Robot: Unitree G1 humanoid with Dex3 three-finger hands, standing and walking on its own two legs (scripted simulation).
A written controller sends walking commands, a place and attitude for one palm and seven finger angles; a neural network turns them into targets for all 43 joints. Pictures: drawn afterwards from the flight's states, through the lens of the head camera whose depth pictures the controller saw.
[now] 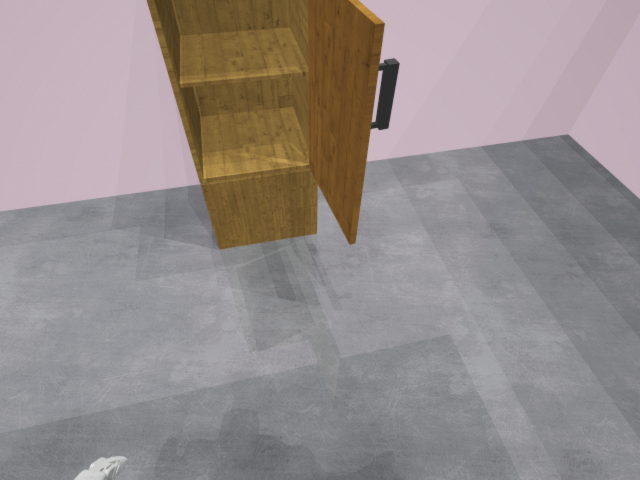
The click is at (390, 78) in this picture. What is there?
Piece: cupboard door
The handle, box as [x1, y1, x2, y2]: [371, 58, 399, 129]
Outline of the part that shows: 394,58 386,59 383,63 379,64 379,70 382,69 383,72 376,121 371,123 371,128 377,127 379,129 388,127 399,63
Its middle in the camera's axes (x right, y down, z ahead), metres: +0.12 -0.30 +0.83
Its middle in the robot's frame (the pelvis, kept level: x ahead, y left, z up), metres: +0.84 -0.07 +0.04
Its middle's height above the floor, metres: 0.81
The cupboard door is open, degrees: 97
